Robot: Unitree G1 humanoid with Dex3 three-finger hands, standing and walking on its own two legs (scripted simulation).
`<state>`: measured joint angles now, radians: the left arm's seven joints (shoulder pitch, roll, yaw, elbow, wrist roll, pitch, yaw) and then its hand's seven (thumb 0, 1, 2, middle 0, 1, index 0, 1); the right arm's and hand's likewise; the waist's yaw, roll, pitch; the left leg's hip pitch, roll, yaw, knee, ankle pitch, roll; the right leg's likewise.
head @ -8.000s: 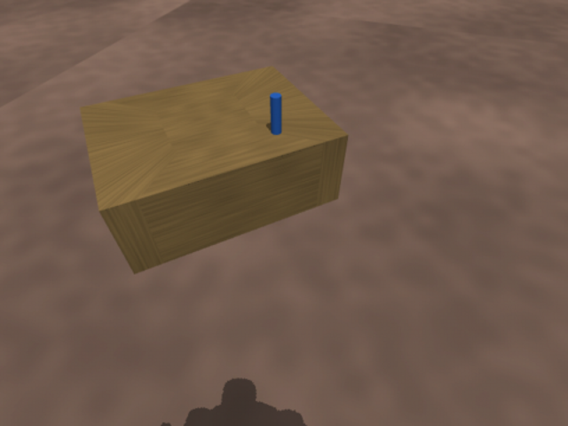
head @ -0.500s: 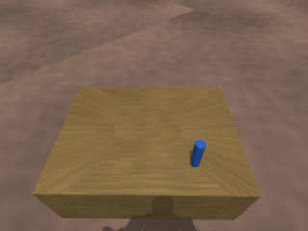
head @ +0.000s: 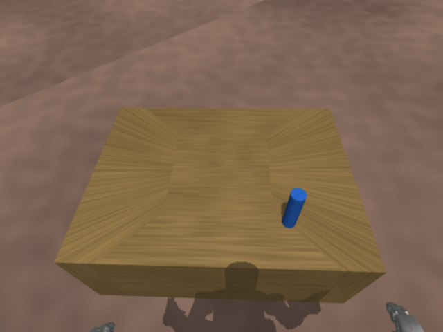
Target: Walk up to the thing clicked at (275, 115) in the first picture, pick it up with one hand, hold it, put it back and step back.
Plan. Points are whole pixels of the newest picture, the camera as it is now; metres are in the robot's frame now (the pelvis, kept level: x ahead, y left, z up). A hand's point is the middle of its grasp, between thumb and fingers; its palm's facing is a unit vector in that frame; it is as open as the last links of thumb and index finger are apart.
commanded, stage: go down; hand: right
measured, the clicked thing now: (293, 209) +0.54 -0.20 -0.29
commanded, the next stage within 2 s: none
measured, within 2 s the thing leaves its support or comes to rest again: neither
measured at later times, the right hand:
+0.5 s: hand out of the picture +0.17 -0.28 -0.14, palm faces +0.08 +0.94 -0.32, open 17.4 cm
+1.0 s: hand out of the picture +0.16 -0.28 -0.13, palm faces +0.10 +0.95 -0.31, open 17.6 cm
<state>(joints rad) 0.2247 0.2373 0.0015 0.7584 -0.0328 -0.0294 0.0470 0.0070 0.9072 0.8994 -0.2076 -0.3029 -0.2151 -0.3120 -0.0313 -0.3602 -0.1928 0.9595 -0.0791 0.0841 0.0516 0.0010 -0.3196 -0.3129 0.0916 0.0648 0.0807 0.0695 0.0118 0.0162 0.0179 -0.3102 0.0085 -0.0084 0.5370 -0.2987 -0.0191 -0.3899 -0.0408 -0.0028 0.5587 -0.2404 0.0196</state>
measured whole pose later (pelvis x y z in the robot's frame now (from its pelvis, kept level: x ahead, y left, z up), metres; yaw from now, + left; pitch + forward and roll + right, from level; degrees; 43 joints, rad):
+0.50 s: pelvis +0.03 +0.00 -0.03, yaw -1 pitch +10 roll +2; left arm 0.23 0.25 0.00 0.65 -0.02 -0.12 0.11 0.01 0.90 0.90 -0.20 -0.29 -0.20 -0.31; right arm 0.21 -0.36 -0.21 0.51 -0.03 0.28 0.10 -0.01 0.50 -0.02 0.06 0.04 0.05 0.05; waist 0.02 -0.01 -0.08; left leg -0.48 0.00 0.02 0.77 -0.46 -0.02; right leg -0.59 -0.04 0.03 0.83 -0.41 0.02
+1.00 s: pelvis +0.02 +0.00 -0.05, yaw -2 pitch +12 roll +3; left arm 0.25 0.24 -0.01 0.59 -0.02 -0.17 0.15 0.01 0.90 0.89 -0.19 -0.29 -0.20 -0.30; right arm 0.35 -0.39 -0.24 0.24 0.01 0.43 0.15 -0.01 0.56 -0.02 0.05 0.05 0.05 0.05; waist 0.03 -0.03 -0.13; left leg -0.59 -0.01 0.04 0.91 -0.52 -0.02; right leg -0.72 -0.05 0.06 0.98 -0.46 0.02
